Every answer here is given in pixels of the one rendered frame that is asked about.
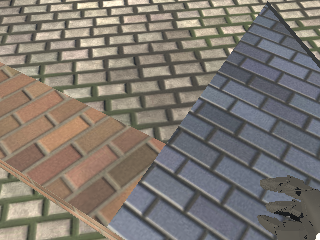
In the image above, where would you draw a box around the right robot hand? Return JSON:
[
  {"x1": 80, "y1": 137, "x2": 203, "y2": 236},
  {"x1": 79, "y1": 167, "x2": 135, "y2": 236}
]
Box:
[{"x1": 257, "y1": 175, "x2": 320, "y2": 240}]

